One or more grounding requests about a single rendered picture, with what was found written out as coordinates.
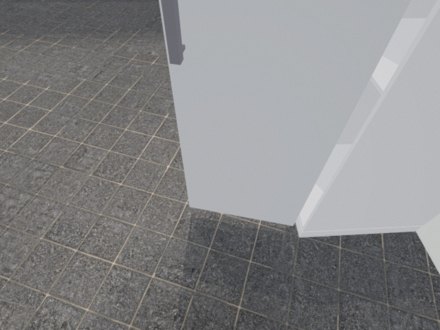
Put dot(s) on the fridge door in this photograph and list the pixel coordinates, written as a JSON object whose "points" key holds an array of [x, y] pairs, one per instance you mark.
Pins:
{"points": [[264, 92]]}

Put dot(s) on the handle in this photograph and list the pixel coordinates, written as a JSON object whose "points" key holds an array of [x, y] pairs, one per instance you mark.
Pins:
{"points": [[170, 11]]}

